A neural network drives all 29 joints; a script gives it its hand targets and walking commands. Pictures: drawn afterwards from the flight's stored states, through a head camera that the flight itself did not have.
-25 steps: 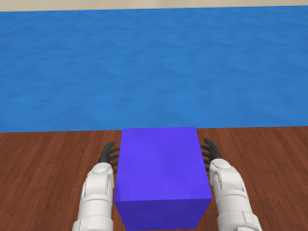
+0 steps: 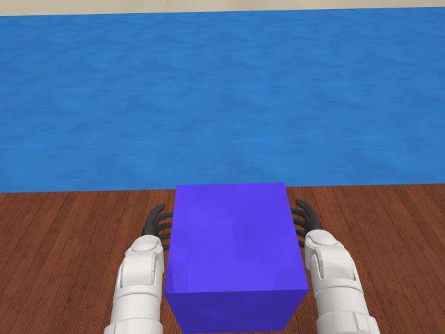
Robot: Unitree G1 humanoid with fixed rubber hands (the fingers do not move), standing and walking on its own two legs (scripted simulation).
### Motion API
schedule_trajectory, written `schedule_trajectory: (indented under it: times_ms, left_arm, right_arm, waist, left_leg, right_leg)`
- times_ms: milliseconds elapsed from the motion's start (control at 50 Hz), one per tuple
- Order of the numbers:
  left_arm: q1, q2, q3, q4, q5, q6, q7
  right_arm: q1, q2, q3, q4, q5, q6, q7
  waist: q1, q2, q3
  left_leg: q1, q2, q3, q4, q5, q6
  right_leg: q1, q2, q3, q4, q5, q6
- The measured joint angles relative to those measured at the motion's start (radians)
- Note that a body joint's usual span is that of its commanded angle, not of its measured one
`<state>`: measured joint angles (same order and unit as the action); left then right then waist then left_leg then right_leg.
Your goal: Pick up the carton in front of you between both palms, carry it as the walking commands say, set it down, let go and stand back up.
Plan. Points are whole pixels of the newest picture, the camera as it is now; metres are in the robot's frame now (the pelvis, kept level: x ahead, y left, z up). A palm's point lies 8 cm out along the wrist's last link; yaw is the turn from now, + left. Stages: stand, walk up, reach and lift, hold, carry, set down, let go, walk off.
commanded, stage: reach and lift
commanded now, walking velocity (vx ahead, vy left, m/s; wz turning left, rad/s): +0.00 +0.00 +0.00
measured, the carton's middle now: (231, 260) +0.29 +0.00 -0.04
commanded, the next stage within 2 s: hold in 0.26 s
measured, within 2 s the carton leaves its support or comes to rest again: neither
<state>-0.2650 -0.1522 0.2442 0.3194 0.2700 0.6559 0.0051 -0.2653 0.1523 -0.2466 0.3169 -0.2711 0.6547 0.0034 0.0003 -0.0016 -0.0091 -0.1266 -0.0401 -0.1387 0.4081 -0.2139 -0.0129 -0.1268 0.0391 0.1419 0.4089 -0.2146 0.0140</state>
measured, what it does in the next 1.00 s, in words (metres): stands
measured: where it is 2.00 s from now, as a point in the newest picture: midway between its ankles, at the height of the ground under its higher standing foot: outside the picture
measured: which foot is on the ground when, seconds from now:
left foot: down 0.00-1.00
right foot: down 0.00-1.00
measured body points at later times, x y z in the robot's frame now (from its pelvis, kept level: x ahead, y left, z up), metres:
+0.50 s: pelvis +0.00 +0.00 +0.00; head -0.05 +0.00 +0.45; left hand +0.29 +0.15 +0.04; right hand +0.29 -0.15 +0.04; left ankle +0.01 +0.13 -0.74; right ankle +0.01 -0.13 -0.74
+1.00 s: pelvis -0.01 +0.00 +0.00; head -0.05 +0.00 +0.45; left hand +0.29 +0.15 +0.04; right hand +0.29 -0.15 +0.04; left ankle +0.01 +0.13 -0.74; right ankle +0.01 -0.13 -0.74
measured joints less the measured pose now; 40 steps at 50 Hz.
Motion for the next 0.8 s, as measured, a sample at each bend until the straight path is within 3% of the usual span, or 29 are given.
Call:
schedule_trajectory:
  times_ms: [420,800]
  left_arm:
    - [0.045,0.010,-0.052,-0.114,-0.029,0.082,0.008]
    - [-0.023,-0.005,0.003,-0.066,0.002,0.095,-0.007]
  right_arm:
    - [0.044,-0.009,0.053,-0.114,0.030,0.084,-0.010]
    - [-0.024,0.006,-0.003,-0.064,-0.002,0.095,0.006]
  waist:
    - [-0.001,0.001,-0.002]
    - [-0.004,-0.001,0.023]
  left_leg:
    - [0.068,0.005,-0.002,-0.051,0.018,0.000]
    - [0.050,0.000,0.003,-0.017,0.018,0.000]
  right_leg:
    - [0.068,-0.002,-0.004,-0.050,0.017,-0.003]
    - [0.050,-0.004,-0.007,-0.015,0.016,0.000]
